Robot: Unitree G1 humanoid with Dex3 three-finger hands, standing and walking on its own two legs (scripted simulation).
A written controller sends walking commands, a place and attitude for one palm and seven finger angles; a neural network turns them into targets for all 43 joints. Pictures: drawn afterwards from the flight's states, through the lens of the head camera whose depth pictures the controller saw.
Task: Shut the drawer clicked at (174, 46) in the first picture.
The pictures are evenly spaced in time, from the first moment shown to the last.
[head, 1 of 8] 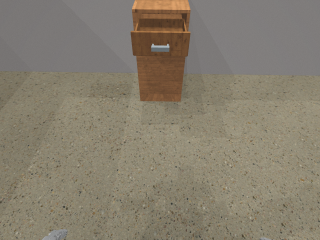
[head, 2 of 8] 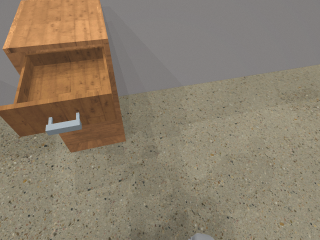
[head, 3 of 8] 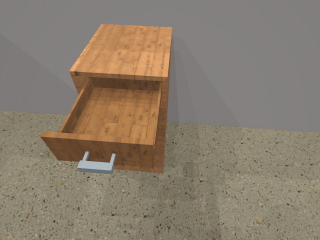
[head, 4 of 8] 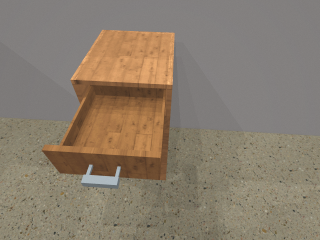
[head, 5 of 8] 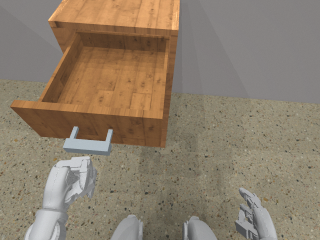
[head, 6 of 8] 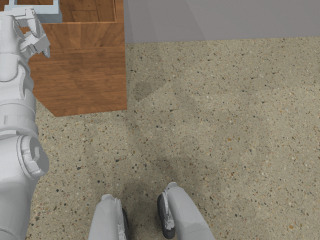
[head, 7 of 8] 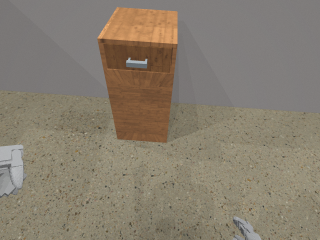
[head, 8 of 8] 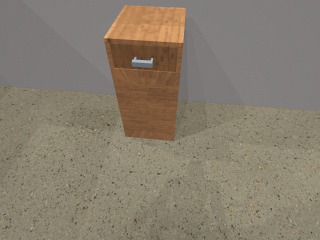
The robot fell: no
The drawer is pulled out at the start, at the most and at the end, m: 0.30 0.30 0.00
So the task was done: yes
